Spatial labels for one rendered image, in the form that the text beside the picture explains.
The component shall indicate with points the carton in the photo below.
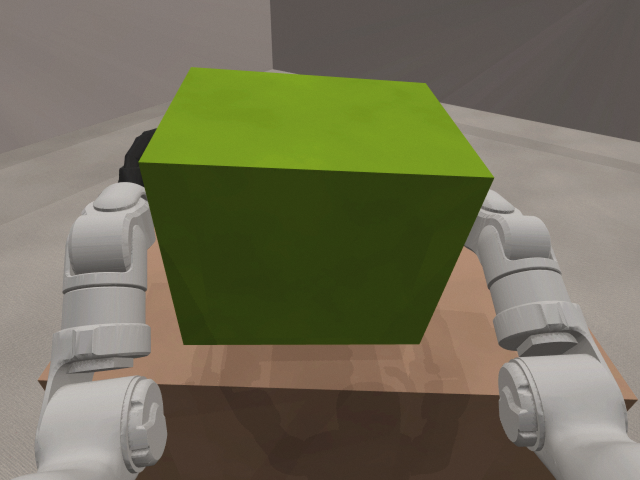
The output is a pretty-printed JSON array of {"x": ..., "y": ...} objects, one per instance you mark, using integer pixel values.
[{"x": 308, "y": 210}]

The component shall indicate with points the pedestal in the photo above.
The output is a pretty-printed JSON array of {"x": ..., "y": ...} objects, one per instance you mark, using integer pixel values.
[{"x": 427, "y": 411}]

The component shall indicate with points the robot left hand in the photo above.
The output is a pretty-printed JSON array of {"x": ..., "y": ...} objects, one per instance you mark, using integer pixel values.
[{"x": 130, "y": 172}]

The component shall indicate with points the robot right upper arm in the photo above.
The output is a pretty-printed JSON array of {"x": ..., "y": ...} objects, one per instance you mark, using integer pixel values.
[{"x": 567, "y": 410}]

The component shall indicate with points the right robot forearm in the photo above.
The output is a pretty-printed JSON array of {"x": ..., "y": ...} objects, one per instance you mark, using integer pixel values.
[{"x": 534, "y": 314}]

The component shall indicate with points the robot left upper arm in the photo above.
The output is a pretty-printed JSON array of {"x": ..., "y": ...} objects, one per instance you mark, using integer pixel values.
[{"x": 101, "y": 430}]

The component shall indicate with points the left robot forearm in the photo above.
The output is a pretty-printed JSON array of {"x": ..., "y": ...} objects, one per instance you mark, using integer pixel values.
[{"x": 104, "y": 283}]

